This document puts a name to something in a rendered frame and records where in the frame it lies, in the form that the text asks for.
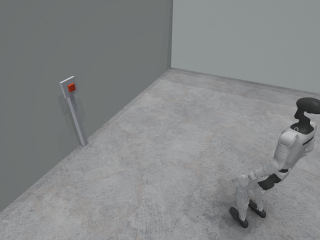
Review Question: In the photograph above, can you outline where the left robot shin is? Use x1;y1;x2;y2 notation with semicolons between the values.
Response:
236;189;250;221

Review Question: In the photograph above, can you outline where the button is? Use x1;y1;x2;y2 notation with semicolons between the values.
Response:
67;83;76;92

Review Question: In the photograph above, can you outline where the right robot upper arm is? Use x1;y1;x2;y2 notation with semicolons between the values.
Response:
304;121;318;153

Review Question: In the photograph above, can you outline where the robot left thigh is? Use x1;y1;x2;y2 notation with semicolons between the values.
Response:
238;174;277;199

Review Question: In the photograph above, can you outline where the left robot forearm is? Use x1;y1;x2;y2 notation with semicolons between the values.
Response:
246;161;279;182

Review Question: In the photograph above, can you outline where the panel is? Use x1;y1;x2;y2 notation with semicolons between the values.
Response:
60;76;88;146

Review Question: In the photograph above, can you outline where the left robot upper arm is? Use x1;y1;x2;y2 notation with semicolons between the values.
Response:
269;131;298;171

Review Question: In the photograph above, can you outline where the robot left hand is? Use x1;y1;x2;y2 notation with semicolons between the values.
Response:
232;174;250;190

